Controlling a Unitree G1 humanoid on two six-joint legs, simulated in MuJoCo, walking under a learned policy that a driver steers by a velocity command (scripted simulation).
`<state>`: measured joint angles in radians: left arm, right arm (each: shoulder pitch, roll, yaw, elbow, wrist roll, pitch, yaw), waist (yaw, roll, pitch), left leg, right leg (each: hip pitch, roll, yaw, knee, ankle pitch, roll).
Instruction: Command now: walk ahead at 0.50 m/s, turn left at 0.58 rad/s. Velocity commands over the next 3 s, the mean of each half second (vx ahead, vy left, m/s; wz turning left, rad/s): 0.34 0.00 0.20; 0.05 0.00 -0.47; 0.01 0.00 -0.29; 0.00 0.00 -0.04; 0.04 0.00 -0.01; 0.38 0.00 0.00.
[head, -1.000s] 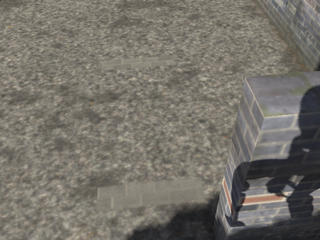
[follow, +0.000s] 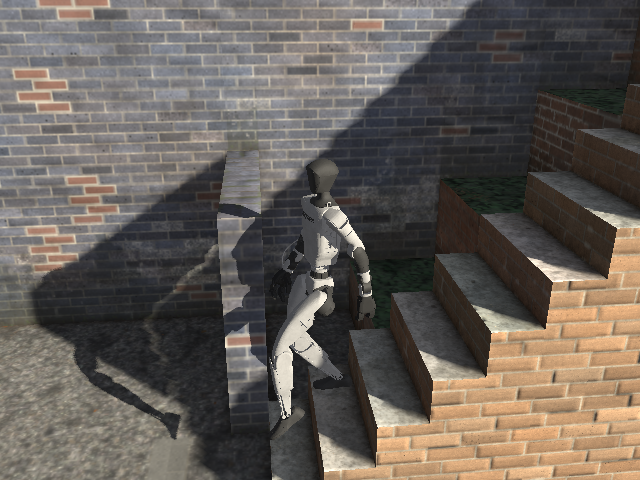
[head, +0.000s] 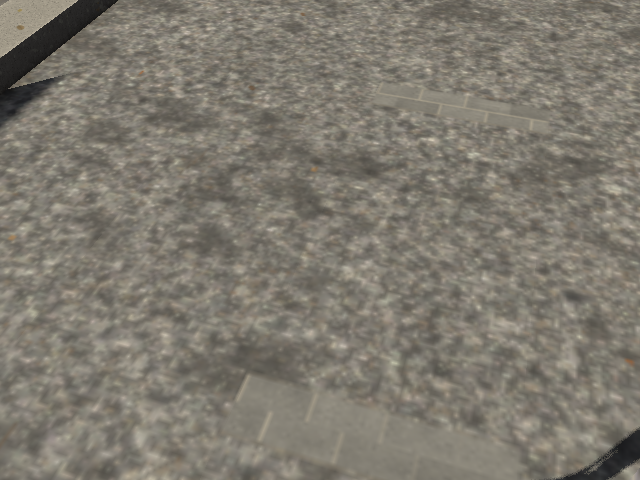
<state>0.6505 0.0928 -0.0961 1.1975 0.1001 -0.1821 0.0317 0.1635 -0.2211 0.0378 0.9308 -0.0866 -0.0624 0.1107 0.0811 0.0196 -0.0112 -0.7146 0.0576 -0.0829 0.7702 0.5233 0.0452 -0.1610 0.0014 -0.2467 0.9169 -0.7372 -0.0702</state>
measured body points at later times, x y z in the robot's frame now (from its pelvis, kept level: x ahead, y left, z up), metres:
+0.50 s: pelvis +0.31 +0.01 -0.27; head +0.33 +0.00 +0.18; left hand +0.44 +0.27 -0.39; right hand +0.25 -0.21 -0.42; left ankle +0.13 +0.11 -0.89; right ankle +0.49 -0.10 -0.99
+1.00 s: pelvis +0.48 -0.01 -0.37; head +0.50 -0.01 +0.08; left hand +0.67 +0.23 -0.47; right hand +0.65 -0.28 -0.45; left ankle +0.55 +0.11 -1.10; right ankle +0.49 -0.10 -1.09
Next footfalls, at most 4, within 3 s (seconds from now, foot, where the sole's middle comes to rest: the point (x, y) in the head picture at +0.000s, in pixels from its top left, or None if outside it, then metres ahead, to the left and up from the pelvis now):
0.20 left None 0.17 0.12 -0.92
0.56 right None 0.53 -0.09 -1.14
0.94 left None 0.59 0.11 -1.14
1.24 right None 0.54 -0.17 -1.14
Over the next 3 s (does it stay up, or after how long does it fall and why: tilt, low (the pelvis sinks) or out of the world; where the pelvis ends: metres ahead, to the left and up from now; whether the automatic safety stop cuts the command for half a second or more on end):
stays up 0.73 -0.09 -0.37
